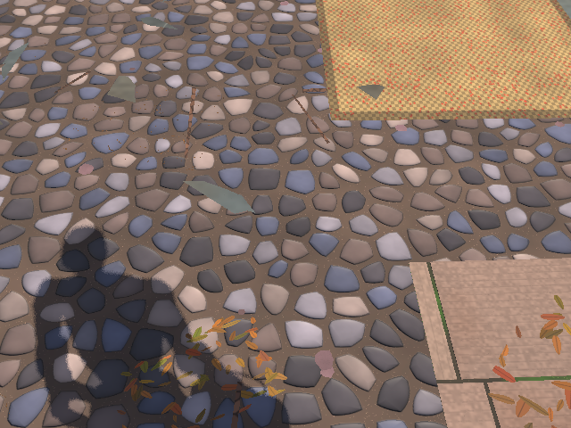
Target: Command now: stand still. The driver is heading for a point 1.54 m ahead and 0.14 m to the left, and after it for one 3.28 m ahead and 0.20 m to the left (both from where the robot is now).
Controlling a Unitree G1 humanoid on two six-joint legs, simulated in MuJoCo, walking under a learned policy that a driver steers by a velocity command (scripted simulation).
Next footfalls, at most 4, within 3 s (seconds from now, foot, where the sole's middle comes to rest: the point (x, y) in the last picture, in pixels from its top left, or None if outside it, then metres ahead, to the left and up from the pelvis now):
2.08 right None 0.21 -0.18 -0.77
2.58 left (283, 341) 0.73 0.03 -0.77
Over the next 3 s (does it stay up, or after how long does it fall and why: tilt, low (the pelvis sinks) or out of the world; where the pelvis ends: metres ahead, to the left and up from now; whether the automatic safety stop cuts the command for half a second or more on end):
stays up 0.87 -0.08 -0.01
